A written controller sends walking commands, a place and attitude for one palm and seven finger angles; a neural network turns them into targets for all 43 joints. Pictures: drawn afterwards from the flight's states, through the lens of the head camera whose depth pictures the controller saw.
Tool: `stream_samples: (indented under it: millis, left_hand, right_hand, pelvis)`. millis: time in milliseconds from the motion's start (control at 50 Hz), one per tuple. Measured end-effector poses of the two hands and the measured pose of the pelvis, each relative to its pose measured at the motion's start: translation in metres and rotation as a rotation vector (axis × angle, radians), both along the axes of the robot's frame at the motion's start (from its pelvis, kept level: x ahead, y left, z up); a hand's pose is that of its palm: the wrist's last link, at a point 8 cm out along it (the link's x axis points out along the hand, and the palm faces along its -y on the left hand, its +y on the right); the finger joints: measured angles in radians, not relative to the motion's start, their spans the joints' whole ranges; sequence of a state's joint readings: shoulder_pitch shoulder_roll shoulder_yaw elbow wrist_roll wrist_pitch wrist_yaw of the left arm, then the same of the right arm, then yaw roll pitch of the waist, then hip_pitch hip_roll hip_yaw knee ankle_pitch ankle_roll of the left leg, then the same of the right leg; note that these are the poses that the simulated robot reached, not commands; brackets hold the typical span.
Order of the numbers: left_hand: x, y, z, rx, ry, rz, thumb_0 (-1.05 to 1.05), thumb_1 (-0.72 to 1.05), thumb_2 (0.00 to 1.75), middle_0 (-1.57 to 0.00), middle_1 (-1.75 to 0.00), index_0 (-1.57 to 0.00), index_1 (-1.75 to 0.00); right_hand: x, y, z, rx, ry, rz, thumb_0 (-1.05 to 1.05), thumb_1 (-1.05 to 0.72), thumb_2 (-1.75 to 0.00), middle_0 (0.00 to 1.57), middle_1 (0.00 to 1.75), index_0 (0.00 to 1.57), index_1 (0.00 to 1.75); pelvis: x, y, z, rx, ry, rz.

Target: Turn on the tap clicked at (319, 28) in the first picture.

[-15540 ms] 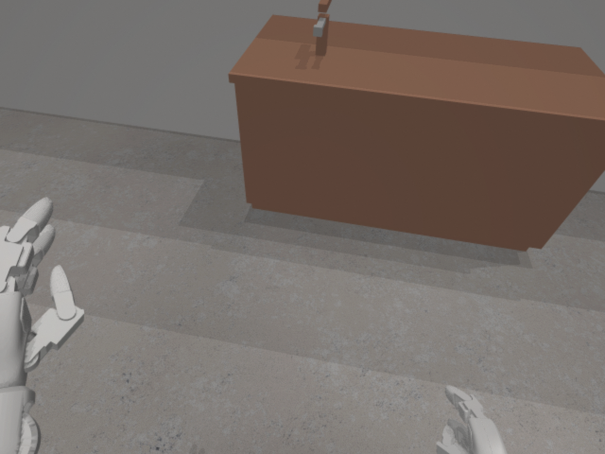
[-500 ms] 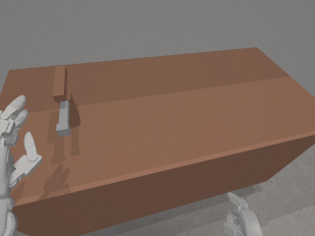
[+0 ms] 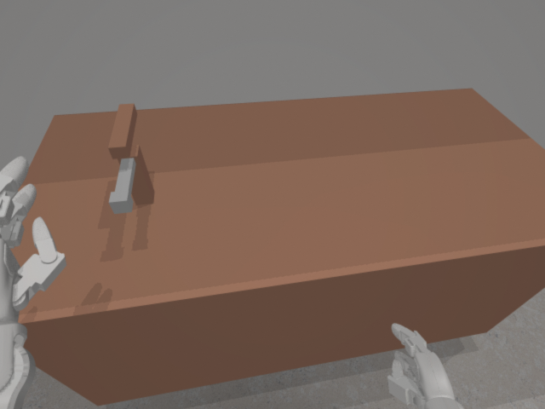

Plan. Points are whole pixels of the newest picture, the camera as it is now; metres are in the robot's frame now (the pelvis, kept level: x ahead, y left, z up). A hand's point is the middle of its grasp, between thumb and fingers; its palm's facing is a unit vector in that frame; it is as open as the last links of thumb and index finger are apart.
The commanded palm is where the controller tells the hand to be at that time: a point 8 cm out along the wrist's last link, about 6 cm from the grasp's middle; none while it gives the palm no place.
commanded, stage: turn the palm inward beside the body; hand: left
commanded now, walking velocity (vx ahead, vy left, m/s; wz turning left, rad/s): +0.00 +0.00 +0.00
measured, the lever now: (121, 202) +0.39 +0.31 +0.07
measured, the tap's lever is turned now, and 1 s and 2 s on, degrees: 0 0 0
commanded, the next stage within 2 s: reach beside the lever's end, fingers flat in 1.76 s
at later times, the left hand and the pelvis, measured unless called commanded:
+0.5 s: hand (102, 270) +0.22 +0.23 +0.15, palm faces +0.44 -0.86 -0.25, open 7.4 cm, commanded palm +0.17 +0.27 +0.17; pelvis +0.03 -0.03 +0.00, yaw +0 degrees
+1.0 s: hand (91, 305) +0.18 +0.23 +0.14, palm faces +0.47 -0.87 -0.15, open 7.4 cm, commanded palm +0.13 +0.27 +0.15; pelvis +0.00 -0.01 +0.00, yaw +1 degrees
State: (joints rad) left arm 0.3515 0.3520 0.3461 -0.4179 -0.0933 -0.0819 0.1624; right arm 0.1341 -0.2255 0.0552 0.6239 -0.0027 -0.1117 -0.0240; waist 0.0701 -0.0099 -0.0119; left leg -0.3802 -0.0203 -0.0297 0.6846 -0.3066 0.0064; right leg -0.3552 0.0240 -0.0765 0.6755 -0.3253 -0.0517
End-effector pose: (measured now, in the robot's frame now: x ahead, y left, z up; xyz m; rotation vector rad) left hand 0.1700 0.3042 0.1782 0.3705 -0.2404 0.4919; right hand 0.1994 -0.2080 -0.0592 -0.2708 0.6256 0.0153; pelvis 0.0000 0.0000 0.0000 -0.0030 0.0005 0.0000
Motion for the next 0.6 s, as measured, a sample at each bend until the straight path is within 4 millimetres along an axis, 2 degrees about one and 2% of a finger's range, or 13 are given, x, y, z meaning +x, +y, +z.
stream_samples:
  millis: [80, 160, 240, 420, 500, 600]
  left_hand:
    - [0.002, -0.002, -0.003, -0.044, 0.052, 0.014, 0.02, 0.89, 0.90, -0.21, -0.30, -0.21, -0.30]
    - [0.012, -0.019, -0.011, -0.069, 0.133, -0.043, 0.02, 0.90, 0.90, -0.20, -0.30, -0.20, -0.30]
    - [0.017, -0.032, -0.010, -0.066, 0.131, -0.076, 0.02, 0.89, 0.90, -0.21, -0.30, -0.21, -0.30]
    - [0.009, -0.031, -0.014, -0.100, 0.131, -0.022, 0.02, 0.89, 0.90, -0.21, -0.30, -0.21, -0.30]
    - [0.006, -0.036, -0.020, -0.121, 0.137, -0.033, 0.02, 0.89, 0.90, -0.21, -0.30, -0.21, -0.30]
    - [0.000, -0.043, -0.021, -0.132, 0.119, -0.050, 0.02, 0.89, 0.90, -0.21, -0.30, -0.21, -0.30]
  right_hand:
    - [0.003, -0.008, -0.006, 0.004, -0.001, 0.001, 0.02, -0.90, -0.90, 0.20, 0.30, 0.20, 0.30]
    - [0.006, -0.017, -0.007, 0.021, -0.022, -0.030, 0.02, -0.90, -0.89, 0.20, 0.30, 0.20, 0.30]
    - [0.008, -0.029, -0.007, 0.033, -0.034, -0.066, 0.02, -0.90, -0.89, 0.20, 0.30, 0.20, 0.30]
    - [0.005, -0.055, -0.015, 0.006, -0.007, -0.107, 0.02, -0.90, -0.90, 0.20, 0.30, 0.20, 0.30]
    - [0.003, -0.058, -0.015, -0.003, -0.012, -0.114, 0.02, -0.90, -0.90, 0.20, 0.30, 0.20, 0.29]
    - [0.002, -0.051, -0.013, 0.009, -0.039, -0.113, 0.02, -0.90, -0.90, 0.20, 0.30, 0.20, 0.29]
  pelvis:
    - [0.000, -0.010, -0.001, -0.002, -0.006, 0.016]
    - [0.004, -0.018, 0.000, 0.000, -0.004, 0.012]
    - [0.012, -0.025, 0.000, 0.005, 0.010, 0.000]
    - [0.025, -0.029, -0.001, 0.012, 0.033, 0.003]
    - [0.025, -0.028, -0.002, 0.014, 0.037, 0.005]
    - [0.023, -0.026, -0.003, 0.013, 0.033, 0.005]
